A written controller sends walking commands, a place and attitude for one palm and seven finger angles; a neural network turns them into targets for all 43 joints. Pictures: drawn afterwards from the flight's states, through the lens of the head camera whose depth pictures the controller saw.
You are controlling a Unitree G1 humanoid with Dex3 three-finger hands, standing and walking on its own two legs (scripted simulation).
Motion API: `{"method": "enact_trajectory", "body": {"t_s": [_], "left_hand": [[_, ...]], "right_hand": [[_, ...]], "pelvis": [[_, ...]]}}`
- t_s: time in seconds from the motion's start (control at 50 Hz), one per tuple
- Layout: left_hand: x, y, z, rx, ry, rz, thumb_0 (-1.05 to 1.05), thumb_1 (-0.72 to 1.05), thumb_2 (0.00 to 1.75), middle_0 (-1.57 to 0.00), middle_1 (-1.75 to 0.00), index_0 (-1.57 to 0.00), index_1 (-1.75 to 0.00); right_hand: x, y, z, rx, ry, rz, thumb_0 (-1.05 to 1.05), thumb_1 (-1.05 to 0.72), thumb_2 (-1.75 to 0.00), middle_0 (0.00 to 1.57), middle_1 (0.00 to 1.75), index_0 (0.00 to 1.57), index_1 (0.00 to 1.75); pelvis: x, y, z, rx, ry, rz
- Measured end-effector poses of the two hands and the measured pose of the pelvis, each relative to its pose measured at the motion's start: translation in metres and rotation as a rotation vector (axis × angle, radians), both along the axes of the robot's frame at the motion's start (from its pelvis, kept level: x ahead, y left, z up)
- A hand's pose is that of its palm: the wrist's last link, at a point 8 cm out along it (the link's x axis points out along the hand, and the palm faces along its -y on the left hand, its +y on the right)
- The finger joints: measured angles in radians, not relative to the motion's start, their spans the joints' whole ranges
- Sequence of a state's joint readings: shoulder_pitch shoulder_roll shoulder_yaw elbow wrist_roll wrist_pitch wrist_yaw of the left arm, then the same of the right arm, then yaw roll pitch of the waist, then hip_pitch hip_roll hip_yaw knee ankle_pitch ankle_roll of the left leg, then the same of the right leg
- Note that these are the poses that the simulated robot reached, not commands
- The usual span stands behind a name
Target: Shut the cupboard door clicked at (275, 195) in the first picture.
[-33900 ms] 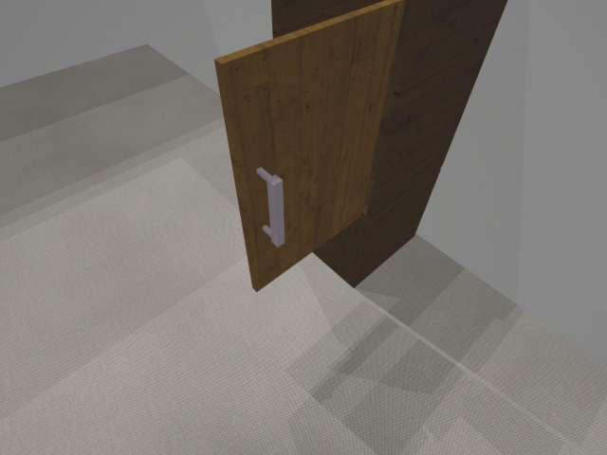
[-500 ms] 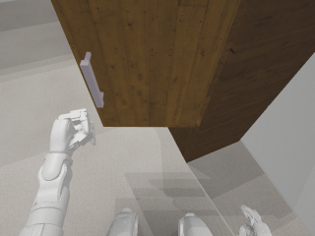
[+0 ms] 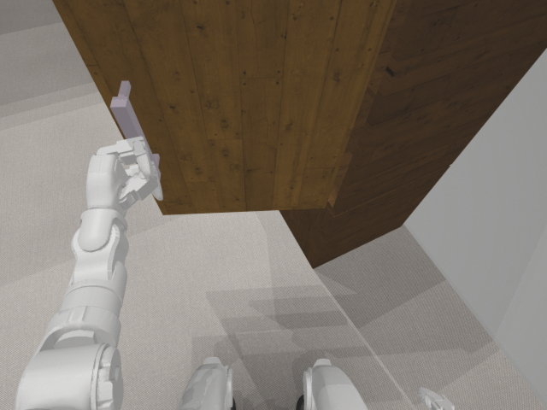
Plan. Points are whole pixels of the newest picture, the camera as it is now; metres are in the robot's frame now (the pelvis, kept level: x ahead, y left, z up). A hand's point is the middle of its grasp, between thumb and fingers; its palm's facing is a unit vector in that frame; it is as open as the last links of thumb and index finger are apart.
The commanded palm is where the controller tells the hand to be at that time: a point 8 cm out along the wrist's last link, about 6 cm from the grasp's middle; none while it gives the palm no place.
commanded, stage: bring the fist close to the handle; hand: left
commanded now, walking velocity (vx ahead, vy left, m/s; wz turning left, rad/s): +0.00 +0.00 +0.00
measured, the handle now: (141, 136) +0.52 +0.21 +0.05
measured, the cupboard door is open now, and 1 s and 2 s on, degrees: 68 61 46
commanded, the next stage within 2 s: push the door shut along its arc in 0.26 s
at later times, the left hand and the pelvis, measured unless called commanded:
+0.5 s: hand (158, 183) +0.42 +0.17 +0.05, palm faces +0.03 -1.00 -0.04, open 3.1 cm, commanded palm +0.41 +0.22 +0.05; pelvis +0.00 +0.00 +0.00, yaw +0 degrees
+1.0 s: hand (156, 148) +0.49 +0.18 +0.06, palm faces -0.09 -0.99 -0.03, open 3.1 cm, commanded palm +0.49 +0.21 +0.05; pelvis -0.01 +0.00 -0.02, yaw +0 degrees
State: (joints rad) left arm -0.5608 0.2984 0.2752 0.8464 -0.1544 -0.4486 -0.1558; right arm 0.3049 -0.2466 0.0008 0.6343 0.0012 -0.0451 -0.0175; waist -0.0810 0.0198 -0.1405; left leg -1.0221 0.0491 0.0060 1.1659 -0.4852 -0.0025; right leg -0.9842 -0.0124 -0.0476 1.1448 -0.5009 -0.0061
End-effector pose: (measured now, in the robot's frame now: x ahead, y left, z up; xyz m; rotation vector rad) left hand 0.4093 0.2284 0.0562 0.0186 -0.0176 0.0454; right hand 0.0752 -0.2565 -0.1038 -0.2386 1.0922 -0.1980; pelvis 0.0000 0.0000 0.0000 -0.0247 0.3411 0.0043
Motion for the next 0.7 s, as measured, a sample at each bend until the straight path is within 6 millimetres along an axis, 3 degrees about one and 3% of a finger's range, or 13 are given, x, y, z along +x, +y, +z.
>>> {"method": "enact_trajectory", "body": {"t_s": [0.18, 0.44, 0.58, 0.7], "left_hand": [[-0.012, 0.000, -0.004, 0.006, 0.012, 0.021, 0.02, 0.90, 0.90, -1.30, -1.50, -1.29, -1.50], [-0.012, -0.008, 0.001, 0.016, -0.007, -0.004, 0.02, 0.90, 0.90, -1.30, -1.50, -1.30, -1.50], [0.005, -0.005, 0.001, 0.029, 0.007, -0.031, 0.02, 0.89, 0.90, -1.30, -1.50, -1.30, -1.50], [0.026, -0.002, 0.005, 0.027, 0.005, -0.072, 0.02, 0.89, 0.90, -1.32, -1.50, -1.30, -1.50]], "right_hand": [[-0.014, 0.000, 0.001, 0.014, 0.043, -0.021, 0.01, -0.90, -0.90, 0.20, 0.30, 0.20, 0.30], [0.005, -0.003, 0.002, 0.005, -0.007, 0.009, 0.01, -0.90, -0.90, 0.20, 0.30, 0.20, 0.30], [0.008, -0.007, -0.001, -0.010, -0.017, 0.015, 0.01, -0.90, -0.90, 0.20, 0.30, 0.20, 0.30], [-0.007, -0.011, -0.009, -0.020, 0.024, -0.002, 0.01, -0.90, -0.90, 0.20, 0.30, 0.20, 0.30]], "pelvis": [[0.001, 0.000, 0.004, 0.007, -0.010, -0.007], [-0.002, -0.003, 0.003, 0.006, -0.016, 0.002], [-0.006, -0.006, -0.002, 0.003, -0.006, 0.009], [-0.008, -0.006, -0.009, -0.003, 0.021, 0.009]]}}
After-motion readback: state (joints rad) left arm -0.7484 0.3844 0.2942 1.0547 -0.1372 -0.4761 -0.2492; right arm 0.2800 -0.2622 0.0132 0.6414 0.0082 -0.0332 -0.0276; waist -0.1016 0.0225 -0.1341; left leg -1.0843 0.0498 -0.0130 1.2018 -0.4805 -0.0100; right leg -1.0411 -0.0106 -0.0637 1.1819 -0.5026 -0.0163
